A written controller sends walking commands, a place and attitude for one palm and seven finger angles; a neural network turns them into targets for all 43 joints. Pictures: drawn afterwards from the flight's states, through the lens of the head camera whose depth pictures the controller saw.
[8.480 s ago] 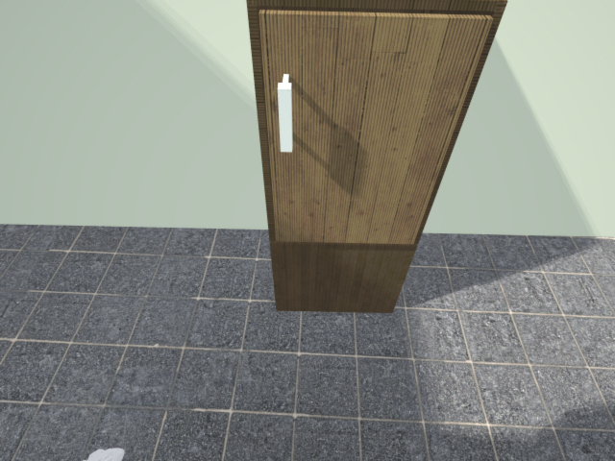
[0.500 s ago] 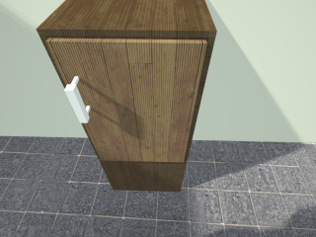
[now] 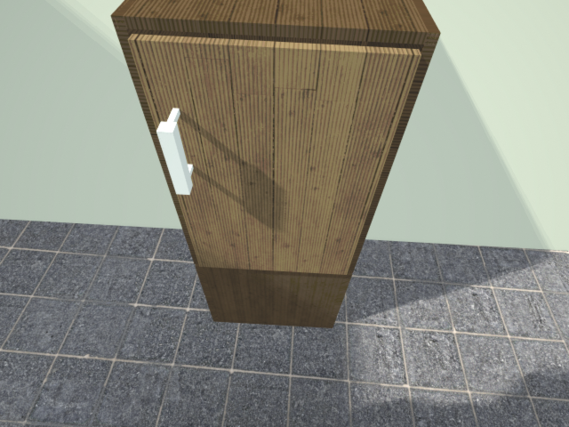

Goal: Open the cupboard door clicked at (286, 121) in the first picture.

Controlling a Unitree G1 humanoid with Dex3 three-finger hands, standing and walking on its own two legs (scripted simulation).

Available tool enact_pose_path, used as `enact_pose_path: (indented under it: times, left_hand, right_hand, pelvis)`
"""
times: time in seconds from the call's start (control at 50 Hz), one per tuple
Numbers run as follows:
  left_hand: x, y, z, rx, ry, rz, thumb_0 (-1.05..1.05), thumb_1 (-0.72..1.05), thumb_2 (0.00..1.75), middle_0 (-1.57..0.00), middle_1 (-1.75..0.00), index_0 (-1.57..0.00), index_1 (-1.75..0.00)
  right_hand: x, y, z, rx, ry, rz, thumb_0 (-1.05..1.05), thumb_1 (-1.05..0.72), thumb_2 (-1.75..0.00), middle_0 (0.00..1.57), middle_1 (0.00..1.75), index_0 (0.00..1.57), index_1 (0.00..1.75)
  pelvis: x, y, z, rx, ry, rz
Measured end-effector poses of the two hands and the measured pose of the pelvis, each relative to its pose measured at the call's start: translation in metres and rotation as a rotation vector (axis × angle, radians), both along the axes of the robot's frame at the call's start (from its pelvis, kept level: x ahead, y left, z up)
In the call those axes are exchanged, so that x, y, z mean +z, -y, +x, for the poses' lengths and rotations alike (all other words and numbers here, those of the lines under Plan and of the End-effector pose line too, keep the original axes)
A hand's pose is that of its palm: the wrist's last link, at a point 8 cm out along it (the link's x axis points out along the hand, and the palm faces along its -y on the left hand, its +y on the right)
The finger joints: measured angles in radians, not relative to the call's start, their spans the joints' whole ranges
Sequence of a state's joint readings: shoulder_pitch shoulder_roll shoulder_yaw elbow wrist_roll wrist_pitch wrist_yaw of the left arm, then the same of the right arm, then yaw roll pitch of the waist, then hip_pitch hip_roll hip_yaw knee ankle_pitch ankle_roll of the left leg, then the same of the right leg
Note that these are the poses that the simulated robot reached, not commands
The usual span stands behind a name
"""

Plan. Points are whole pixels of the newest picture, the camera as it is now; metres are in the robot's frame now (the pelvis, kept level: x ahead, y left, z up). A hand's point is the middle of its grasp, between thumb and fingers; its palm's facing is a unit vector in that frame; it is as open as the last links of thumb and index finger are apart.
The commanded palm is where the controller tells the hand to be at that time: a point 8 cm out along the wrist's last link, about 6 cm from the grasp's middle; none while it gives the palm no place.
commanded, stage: come to a stop and stand still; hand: left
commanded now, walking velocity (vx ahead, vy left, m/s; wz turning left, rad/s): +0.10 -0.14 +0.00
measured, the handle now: (179, 152) +0.50 +0.21 +0.09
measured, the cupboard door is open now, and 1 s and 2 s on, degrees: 0 0 0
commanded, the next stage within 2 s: look again from close up in 0.82 s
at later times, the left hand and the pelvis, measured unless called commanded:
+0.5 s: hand out of the picture +0.00 +0.14 -0.17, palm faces +0.03 -0.99 -0.14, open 7.4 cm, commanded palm none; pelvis +0.03 -0.01 +0.01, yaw +0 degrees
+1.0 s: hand out of the picture +0.04 +0.16 -0.17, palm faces +0.02 -0.98 -0.22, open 7.4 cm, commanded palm none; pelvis +0.03 -0.02 +0.00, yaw +1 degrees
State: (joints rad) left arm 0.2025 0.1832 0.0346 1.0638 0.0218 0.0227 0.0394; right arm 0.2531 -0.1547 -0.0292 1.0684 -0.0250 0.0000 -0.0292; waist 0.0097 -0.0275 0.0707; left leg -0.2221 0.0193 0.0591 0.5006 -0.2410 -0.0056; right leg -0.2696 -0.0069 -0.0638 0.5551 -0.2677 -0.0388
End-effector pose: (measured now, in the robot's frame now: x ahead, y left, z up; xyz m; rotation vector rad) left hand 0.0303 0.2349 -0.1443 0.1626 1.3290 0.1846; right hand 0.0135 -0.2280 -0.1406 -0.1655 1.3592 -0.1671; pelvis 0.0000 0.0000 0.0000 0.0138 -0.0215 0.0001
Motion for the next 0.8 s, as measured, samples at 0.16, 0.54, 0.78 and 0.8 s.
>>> enact_pose_path:
  times: [0.16,0.54,0.78,0.8]
  left_hand:
    - [0.003,-0.010,-0.007,-0.015,-0.014,-0.023,0.00,0.91,0.90,-0.20,-0.30,-0.20,-0.30]
    - [0.002,0.049,-0.026,0.018,-0.150,-0.091,0.00,0.91,0.90,-0.20,-0.30,-0.20,-0.30]
    - [0.004,0.046,-0.008,0.012,-0.104,-0.051,0.01,0.92,0.90,-0.20,-0.30,-0.20,-0.30]
    - [0.004,0.044,-0.006,0.012,-0.099,-0.047,0.01,0.92,0.90,-0.20,-0.30,-0.20,-0.30]
  right_hand:
    - [0.005,-0.025,-0.012,0.006,-0.032,0.025,0.01,-0.91,-0.90,0.20,0.30,0.20,0.30]
    - [-0.002,-0.018,0.000,-0.024,-0.102,0.061,0.01,-0.91,-0.90,0.20,0.30,0.20,0.30]
    - [-0.001,-0.001,0.011,-0.019,-0.081,0.044,0.01,-0.92,-0.90,0.20,0.30,0.20,0.30]
    - [-0.001,0.000,0.012,-0.018,-0.079,0.044,0.01,-0.92,-0.90,0.20,0.30,0.20,0.30]
  pelvis:
    - [0.006,-0.012,0.003,0.000,-0.008,0.003]
    - [0.007,0.010,0.036,-0.006,-0.012,-0.005]
    - [0.008,0.021,0.041,-0.004,-0.004,-0.007]
    - [0.008,0.022,0.040,-0.004,-0.004,-0.007]
